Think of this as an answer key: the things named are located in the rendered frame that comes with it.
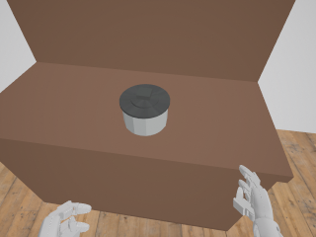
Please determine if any pot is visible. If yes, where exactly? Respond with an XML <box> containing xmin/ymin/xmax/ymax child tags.
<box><xmin>122</xmin><ymin>109</ymin><xmax>168</xmax><ymax>136</ymax></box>

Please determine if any right robot hand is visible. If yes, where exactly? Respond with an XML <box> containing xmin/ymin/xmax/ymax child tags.
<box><xmin>233</xmin><ymin>165</ymin><xmax>274</xmax><ymax>222</ymax></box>

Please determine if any knob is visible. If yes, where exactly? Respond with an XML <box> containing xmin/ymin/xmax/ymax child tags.
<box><xmin>136</xmin><ymin>87</ymin><xmax>153</xmax><ymax>101</ymax></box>

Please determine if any table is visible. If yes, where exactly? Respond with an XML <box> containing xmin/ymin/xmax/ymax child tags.
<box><xmin>0</xmin><ymin>0</ymin><xmax>296</xmax><ymax>232</ymax></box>

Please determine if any right robot forearm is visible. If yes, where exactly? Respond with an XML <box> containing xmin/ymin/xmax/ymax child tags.
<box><xmin>253</xmin><ymin>218</ymin><xmax>283</xmax><ymax>237</ymax></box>

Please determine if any left robot hand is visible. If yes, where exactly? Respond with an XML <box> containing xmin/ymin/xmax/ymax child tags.
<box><xmin>38</xmin><ymin>200</ymin><xmax>92</xmax><ymax>237</ymax></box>

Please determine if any lid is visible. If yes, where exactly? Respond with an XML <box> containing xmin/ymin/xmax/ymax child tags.
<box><xmin>119</xmin><ymin>84</ymin><xmax>171</xmax><ymax>119</ymax></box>

